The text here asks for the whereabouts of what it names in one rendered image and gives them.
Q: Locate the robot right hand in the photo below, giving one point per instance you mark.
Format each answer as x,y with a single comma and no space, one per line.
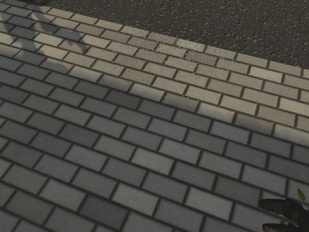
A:
290,210

